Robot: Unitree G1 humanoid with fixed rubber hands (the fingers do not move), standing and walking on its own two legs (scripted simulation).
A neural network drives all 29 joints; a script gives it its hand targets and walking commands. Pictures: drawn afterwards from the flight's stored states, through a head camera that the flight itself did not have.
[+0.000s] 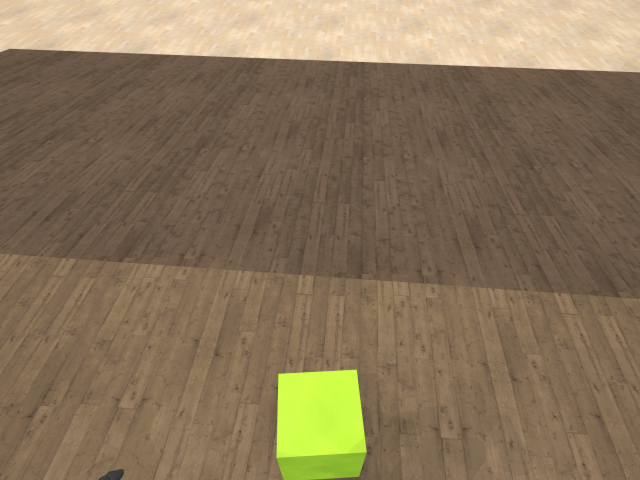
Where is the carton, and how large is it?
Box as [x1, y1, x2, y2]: [277, 370, 366, 479]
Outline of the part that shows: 356,370 278,374 277,460 284,479 314,479 358,476 366,451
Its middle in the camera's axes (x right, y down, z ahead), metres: -0.01 +0.52 +1.06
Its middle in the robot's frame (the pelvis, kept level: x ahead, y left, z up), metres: +0.39 +0.04 -0.66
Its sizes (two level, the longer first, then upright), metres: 0.210 0.200 0.250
